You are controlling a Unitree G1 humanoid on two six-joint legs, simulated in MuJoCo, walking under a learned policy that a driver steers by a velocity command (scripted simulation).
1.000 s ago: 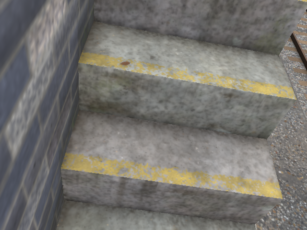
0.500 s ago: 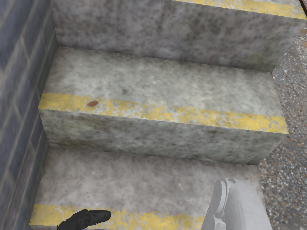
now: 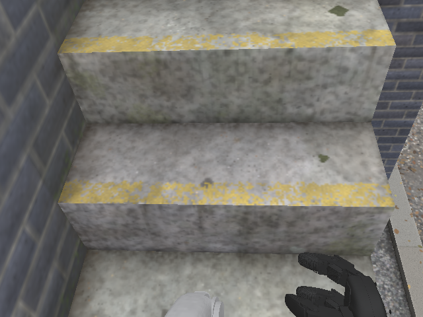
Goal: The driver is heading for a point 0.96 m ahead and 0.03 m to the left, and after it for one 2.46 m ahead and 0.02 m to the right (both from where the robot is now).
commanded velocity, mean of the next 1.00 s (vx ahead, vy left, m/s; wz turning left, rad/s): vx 0.50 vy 0.00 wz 0.00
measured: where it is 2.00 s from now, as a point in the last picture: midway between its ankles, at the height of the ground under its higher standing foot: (289, 261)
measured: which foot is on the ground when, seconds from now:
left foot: up 0.00-0.02, down 0.04-0.48, up 0.50-0.88, down 0.90-1.00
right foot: down 0.00-0.04, up 0.06-0.30, down 0.32-0.44, up 0.46-0.50, down 0.52-0.82, up 0.84-1.00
